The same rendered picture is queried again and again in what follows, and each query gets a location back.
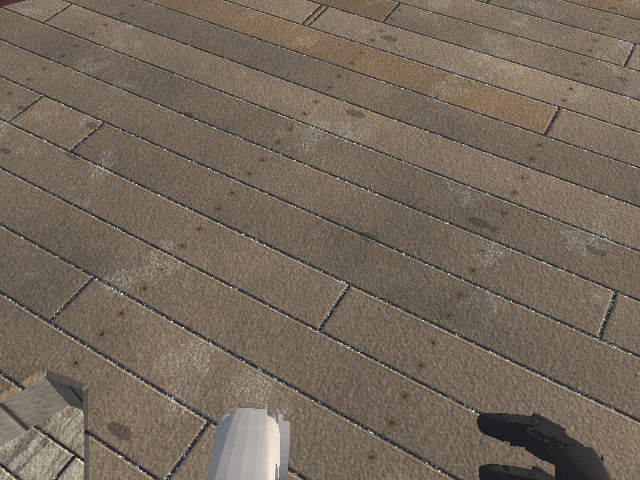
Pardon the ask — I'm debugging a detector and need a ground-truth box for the right robot hand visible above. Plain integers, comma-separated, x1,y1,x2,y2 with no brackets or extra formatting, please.
477,413,612,480

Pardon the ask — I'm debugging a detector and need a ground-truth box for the robot left shin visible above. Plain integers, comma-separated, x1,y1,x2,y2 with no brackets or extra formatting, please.
213,414,230,449

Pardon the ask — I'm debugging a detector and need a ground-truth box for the robot left thigh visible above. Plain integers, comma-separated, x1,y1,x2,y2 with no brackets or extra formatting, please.
206,408,290,480

